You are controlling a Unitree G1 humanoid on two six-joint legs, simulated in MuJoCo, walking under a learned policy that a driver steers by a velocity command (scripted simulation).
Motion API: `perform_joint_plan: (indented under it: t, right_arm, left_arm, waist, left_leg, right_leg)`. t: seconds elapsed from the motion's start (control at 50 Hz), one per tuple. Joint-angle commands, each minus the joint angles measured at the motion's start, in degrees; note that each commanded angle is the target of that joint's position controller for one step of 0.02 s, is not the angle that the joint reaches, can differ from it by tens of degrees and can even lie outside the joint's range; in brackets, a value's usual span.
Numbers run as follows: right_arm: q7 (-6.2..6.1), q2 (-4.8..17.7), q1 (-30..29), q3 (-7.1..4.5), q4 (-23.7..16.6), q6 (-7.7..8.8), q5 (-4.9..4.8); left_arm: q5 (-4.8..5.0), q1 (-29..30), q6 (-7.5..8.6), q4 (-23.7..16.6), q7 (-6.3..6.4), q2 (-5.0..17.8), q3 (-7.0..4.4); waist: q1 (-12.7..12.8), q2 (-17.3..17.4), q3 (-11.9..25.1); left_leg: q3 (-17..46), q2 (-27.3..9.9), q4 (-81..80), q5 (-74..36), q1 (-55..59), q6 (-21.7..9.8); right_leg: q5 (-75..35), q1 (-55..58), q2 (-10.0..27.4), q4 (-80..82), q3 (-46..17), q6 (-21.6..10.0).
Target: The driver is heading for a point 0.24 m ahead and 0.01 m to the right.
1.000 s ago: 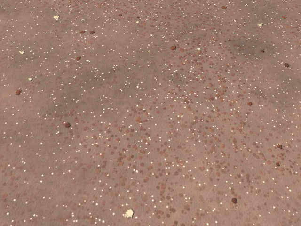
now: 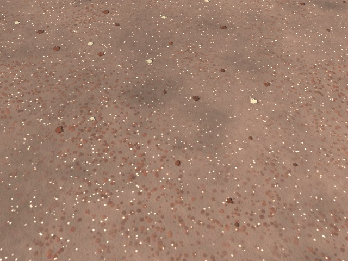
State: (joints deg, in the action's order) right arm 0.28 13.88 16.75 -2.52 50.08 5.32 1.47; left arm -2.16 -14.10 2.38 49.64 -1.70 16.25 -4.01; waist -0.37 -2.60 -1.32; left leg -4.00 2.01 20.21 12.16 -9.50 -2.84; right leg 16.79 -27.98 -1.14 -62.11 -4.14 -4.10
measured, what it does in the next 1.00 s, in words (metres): walks ahead: right foot, then left foot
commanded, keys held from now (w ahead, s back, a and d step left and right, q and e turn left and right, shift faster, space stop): no key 1.00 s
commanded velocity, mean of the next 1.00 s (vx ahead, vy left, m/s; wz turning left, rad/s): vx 0.11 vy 0.00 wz -0.06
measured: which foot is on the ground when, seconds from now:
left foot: down 0.00-0.24, up 0.26-0.56, down 0.58-1.00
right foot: up 0.00-0.22, down 0.24-1.00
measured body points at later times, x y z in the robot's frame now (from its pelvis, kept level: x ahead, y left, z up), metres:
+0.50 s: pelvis +0.16 -0.03 -0.01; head +0.19 -0.04 +0.44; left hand +0.24 +0.21 -0.15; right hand +0.20 -0.26 -0.16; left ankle +0.16 +0.11 -0.72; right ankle +0.24 -0.09 -0.75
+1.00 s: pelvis +0.20 +0.00 +0.00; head +0.20 +0.00 +0.45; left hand +0.20 +0.23 -0.16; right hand +0.19 -0.22 -0.16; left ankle +0.17 +0.11 -0.75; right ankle +0.24 -0.09 -0.74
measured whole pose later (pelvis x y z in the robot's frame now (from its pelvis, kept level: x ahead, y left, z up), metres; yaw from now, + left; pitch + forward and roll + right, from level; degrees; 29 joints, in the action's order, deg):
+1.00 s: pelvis +0.20 +0.00 +0.00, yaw -1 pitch -1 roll +0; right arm -2.2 8.2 18.0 0.4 63.5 0.8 0.6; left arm -0.4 -15.9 0.5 65.1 1.8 9.3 -0.2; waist 0.6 0.2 -1.0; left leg -0.9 0.8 22.7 14.6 -6.8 -1.1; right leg 7.9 -12.4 -1.9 -21.7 2.1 -2.5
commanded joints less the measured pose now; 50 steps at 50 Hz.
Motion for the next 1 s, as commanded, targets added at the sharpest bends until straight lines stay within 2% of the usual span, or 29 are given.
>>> perform_joint_plan:
  t: [0.02, 0.08, 0.12, 0.18, 0.2, 0.22, 0.24, 0.26, 0.28, 0.3, 0.32, 0.34, 0.36, 0.4, 0.48, 0.52, 0.56, 0.58, 0.6, 0.62, 0.64, 0.66, 0.7, 0.78, 1.0]
  right_arm:
    - [0.12, 4.98, 3.33, -0.69, -0.41, 1.61, -0.61]
    - [0.16, 4.56, 2.86, -0.17, 0.67, 1.19, -0.83]
    - [0.12, 5.62, 5.34, -0.23, 2.2, 0.93, -0.97]
    - [-0.32, 6.79, 5.89, -0.4, 3.53, 0.31, -1.25]
    - [-0.55, 6.98, 5.52, -0.43, 3.79, -0.01, -1.42]
    - [-0.64, 6.74, 5.89, -0.31, 4.19, -0.39, -1.71]
    - [-0.76, 5.79, 8.04, 0.04, 3.71, -0.45, -1.78]
    - [-0.98, -0.12, 15.62, 1.47, 3.45, -0.94, -3.13]
    - [-1.65, 2.56, 17.23, 0.67, 5.81, -2.59, -3.53]
    - [-1.69, 4.12, 13.48, 0.13, 5.29, -3.49, -2.18]
    - [-1.55, 3.07, 9.35, 0.26, 4.68, -3.87, -0.92]
    - [-1.43, 2.31, 7.42, 0.33, 4.65, -4.31, -0.31]
    - [-1.24, 1.67, 7.95, 0.45, 5.1, -5.01, 0.17]
    - [-1.29, -0.06, 10.05, 0.8, 7.02, -6.29, 0.16]
    - [-2.18, -0.22, 6.28, 0.93, 7.66, -7.84, -0.19]
    - [-2.25, -0.2, 5.28, 1.0, 8.2, -8.01, -0.13]
    - [-2.2, -0.66, 5.86, 1.25, 9.25, -7.61, 0.31]
    - [-2.23, 0.03, 5.66, 1.37, 9.21, -7.14, 0.71]
    - [-2.33, 1.71, 5.07, 1.33, 8.86, -6.44, 0.87]
    - [-2.23, 2.45, 2.91, 1.27, 9.28, -5.9, -0.24]
    - [-2.14, 0.94, 1.24, 1.73, 9.21, -5.13, -0.46]
    - [-2.15, 0.86, 0.27, 1.79, 9.29, -4.53, -0.7]
    - [-2.4, 1.02, 0.26, 1.72, 9.55, -4.06, -0.99]
    - [-2.47, -0.21, 3.45, 1.88, 11.09, -4.28, -0.83]
    - [-2.72, -1.24, 5.23, 2.34, 13.14, -4.28, -0.86]
  left_arm:
    - [-0.43, 0.45, -0.19, -3.18, -0.75, 0.98, 0.28]
    - [-0.05, 7.26, 0.41, -5.1, -1.06, -1.79, 2.08]
    - [0.32, 9.83, 0.7, -5.22, -0.91, -2.01, 2.74]
    - [0.2, 7.37, 0.96, -3.62, 0.02, 0.25, 2.51]
    - [-0.14, 4.1, 1.27, -2.12, 0.43, 1.09, 2.21]
    - [-0.81, -0.59, 1.91, -0.05, 0.85, 2.12, 1.84]
    - [-1.64, -5.09, 2.63, 1.25, 1.31, 5.22, 1.2]
    - [-1.9, -9.32, 2.3, 1.72, 1.7, 8.46, 0.42]
    - [2.01, -9.17, 1.62, 1.59, 1.59, 5.96, 0.79]
    - [2.9, -4.32, 1.22, 0.86, 1.71, 4.01, 1.32]
    - [2.49, 0.4, 1.03, 0.46, 2.1, 1.36, 2.23]
    - [2.09, 2.81, 0.98, 0.66, 2.6, -0.31, 2.89]
    - [1.99, 4.33, 0.86, 0.96, 3.07, -0.64, 3.12]
    - [1.17, 4.45, 1.0, 1.8, 3.04, -0.21, 3.17]
    - [0.84, 3.52, 0.49, 3.82, 2.76, 1.16, 2.81]
    - [1.12, 3.72, -0.4, 4.62, 2.76, 1.74, 2.52]
    - [1.84, 4.34, -1.35, 5.12, 2.85, 1.59, 2.43]
    - [1.84, 3.29, -1.65, 5.71, 2.89, 0.99, 2.46]
    - [2.06, 1.87, -1.95, 6.11, 2.89, 0.28, 2.44]
    - [2.49, 0.86, -2.34, 6.51, 2.78, -0.7, 2.39]
    - [2.11, 0.02, -2.33, 7.57, 2.69, -1.01, 2.5]
    - [1.79, -1.33, -2.21, 8.5, 2.68, -1.38, 2.52]
    - [1.43, -2.45, -1.82, 9.89, 2.69, -0.56, 2.39]
    - [1.7, -2.23, -1.45, 11.56, 3.03, -1.48, 2.8]
    - [1.74, -4.13, -1.58, 14.91, 3.73, -2.67, 3.28]
  waist:
    - [1.03, 7.85, -1.5]
    - [0.76, 8.11, -1.7]
    - [-0.56, 9.37, -0.13]
    - [0.8, 9.22, 0.91]
    - [2.33, 8.35, 1.86]
    - [4.38, 6.07, 3.73]
    - [5.03, 2.31, 7.74]
    - [3.2, -9.2, 17.68]
    - [3.97, -6.57, 24.12]
    - [2.43, -2.67, 17.35]
    - [1.32, -1.85, 10.41]
    - [-0.1, -1.5, 5.97]
    - [-1.8, -2.18, 4.63]
    - [-2.92, -1.77, 5.77]
    - [-1.77, -3.24, 5.09]
    - [-1.75, -3.45, 3.6]
    - [-2.59, -1.67, 0.99]
    - [-2.34, 0.11, -0.9]
    - [-1.05, 2.61, -2.56]
    - [1.11, 8.46, -5.37]
    - [1.86, 9.41, -4.67]
    - [2.59, 9.41, -3.74]
    - [2.63, 7.13, -2.46]
    - [1.11, 3.65, -2.56]
    - [0.77, 2.88, -2.36]
  left_leg:
    - [11.54, -15.06, -10.03, -24.6, 6.0, -8.0]
    - [3.12, -11.08, -8.37, -40.99, 1.94, -6.16]
    - [2.09, -10.55, -6.8, -44.25, 2.15, -5.1]
    - [3.71, -12.42, -1.54, -45.46, 5.59, -4.01]
    - [3.83, -12.08, 2.59, -45.49, 6.35, -3.28]
    - [2.67, -10.28, 9.76, -42.15, 5.39, -2.15]
    - [1.19, -7.82, 18.75, -27.79, -0.52, -0.59]
    - [-0.94, -1.76, 37.44, 13.79, -11.47, 0.98]
    - [5.03, 0.76, 44.77, 25.84, -11.72, 1.24]
    - [7.13, -1.08, 45.91, 24.23, -13.6, 1.42]
    - [7.07, -2.29, 43.75, 21.69, -14.8, 1.5]
    - [7.25, -3.69, 40.26, 18.73, -13.19, 1.98]
    - [6.77, -4.3, 36.72, 16.51, -9.25, 2.54]
    - [5.04, -3.21, 32.29, 14.4, -3.63, 3.03]
    - [3.8, -3.01, 21.2, 11.15, -1.4, 2.96]
    - [3.1, -2.74, 16.47, 7.53, 0.65, 2.45]
    - [2.68, -2.69, 8.53, 2.52, 4.84, 1.35]
    - [5.58, -4.87, 3.98, 1.72, 5.15, 0.68]
    - [10.32, -8.49, -0.48, 5.94, 2.32, -0.12]
    - [12.76, -9.4, -3.21, 12.26, -7.49, -0.81]
    - [13.67, -9.96, -6.3, 14.1, -11.82, -0.25]
    - [13.24, -9.73, -7.3, 12.99, -13.11, 0.49]
    - [11.55, -8.5, -6.42, 8.64, -10.55, 1.0]
    - [9.92, -7.58, -3.96, 3.84, -5.27, 0.21]
    - [9.14, -7.39, -2.98, -0.47, -3.47, -0.11]
  right_leg:
    - [-3.49, -10.02, 2.23, 3.33, 0.03, 1.27]
    - [-10.47, -2.78, 1.85, 18.38, 6.19, 2.61]
    - [-14.75, 3.16, 0.4, 24.6, 8.35, 2.47]
    - [-15.74, 8.14, -0.33, 29.55, 7.17, 0.35]
    - [-16.83, 11.95, -1.04, 32.81, 7.03, -0.62]
    - [-21.75, 18.52, -1.17, 37.44, 6.92, -1.66]
    - [-41.32, 28.67, 5.94, 35.96, 1.36, -2.98]
    - [-71.2, 44.06, 23.66, 30.54, -14.6, -11.96]
    - [-72.83, 42.41, 25.73, 32.14, -19.67, -17.17]
    - [-62.66, 35.35, 22.77, 36.06, -15.64, -16.04]
    - [-53.31, 28.42, 20.05, 39.42, -12.91, -13.84]
    - [-48.89, 22.31, 17.53, 42.17, -9.8, -11.65]
    - [-45.12, 17.15, 15.45, 44.1, -6.82, -9.91]
    - [-40.67, 13.43, 13.38, 45.27, -3.99, -8.68]
    - [-15.88, 10.78, 12.03, 48.35, -4.66, -7.48]
    - [-0.59, 7.89, 11.39, 50.0, -5.73, -6.26]
    - [11.24, 3.36, 10.3, 50.62, -6.3, -3.39]
    - [13.8, 1.95, 9.56, 50.42, -6.39, -1.21]
    - [11.89, 2.6, 7.52, 48.82, -5.05, 0.61]
    - [4.27, 8.78, 3.88, 46.79, -1.08, 1.31]
    - [-2.62, 16.3, 3.54, 43.75, -0.26, 1.3]
    - [-6.02, 20.24, 3.76, 42.65, -0.17, 1.14]
    - [-7.66, 21.42, 4.7, 42.84, -0.93, 0.79]
    - [-6.64, 17.75, 5.29, 44.45, -1.47, 0.91]
    - [-10.3, 18.9, 5.69, 43.79, -1.24, 1.01]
